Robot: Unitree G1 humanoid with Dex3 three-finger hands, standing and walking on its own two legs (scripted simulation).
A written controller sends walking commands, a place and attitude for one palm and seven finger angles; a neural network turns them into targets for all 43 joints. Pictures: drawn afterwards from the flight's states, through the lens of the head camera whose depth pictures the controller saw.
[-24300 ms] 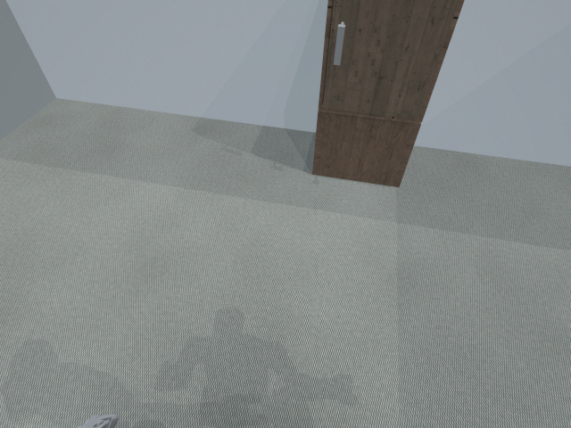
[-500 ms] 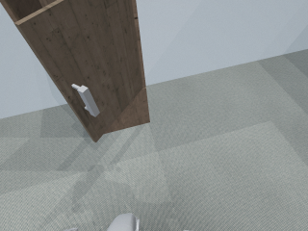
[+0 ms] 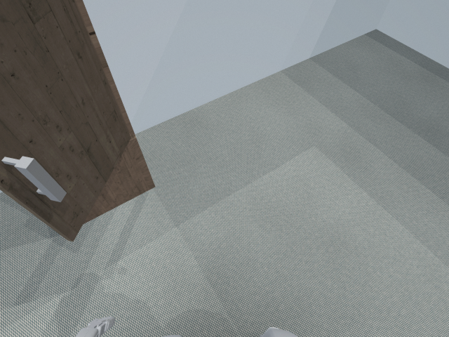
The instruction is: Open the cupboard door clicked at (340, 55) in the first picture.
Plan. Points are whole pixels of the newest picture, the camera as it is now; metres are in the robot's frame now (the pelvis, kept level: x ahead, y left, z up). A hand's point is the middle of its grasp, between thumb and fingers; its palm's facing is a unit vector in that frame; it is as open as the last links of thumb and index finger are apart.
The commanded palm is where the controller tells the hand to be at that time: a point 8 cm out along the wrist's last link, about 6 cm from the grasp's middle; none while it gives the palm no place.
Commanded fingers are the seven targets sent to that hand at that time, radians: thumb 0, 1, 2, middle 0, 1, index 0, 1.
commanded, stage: walk to a spot facing it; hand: left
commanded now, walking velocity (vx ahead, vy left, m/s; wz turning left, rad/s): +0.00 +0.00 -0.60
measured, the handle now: (34, 179) +0.40 +0.45 -0.04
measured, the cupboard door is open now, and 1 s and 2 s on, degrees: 44 44 44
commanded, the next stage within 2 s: turn to face it in 1.74 s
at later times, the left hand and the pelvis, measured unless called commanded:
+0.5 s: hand (156, 316) +0.16 +0.15 -0.15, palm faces -0.28 -0.94 -0.17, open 7.4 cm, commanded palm none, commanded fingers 0.00 0.90 0.90 -0.20 -0.30 -0.20 -0.30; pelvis +0.01 -0.01 +0.01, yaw -18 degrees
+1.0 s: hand (200, 277) +0.25 +0.08 -0.18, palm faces -0.52 -0.84 -0.16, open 7.4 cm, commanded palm none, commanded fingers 0.00 0.90 0.90 -0.20 -0.30 -0.20 -0.30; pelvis +0.14 -0.08 +0.00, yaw -34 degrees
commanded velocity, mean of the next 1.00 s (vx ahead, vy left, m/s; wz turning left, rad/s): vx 0.22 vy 0.00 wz -0.53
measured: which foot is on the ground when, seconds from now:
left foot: down 0.00-0.02, up 0.04-0.30, down 0.32-0.62, up 0.64-0.92, down 0.94-1.00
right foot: up 0.00-0.00, down 0.02-0.32, up 0.34-0.60, down 0.62-0.94, up 0.96-1.00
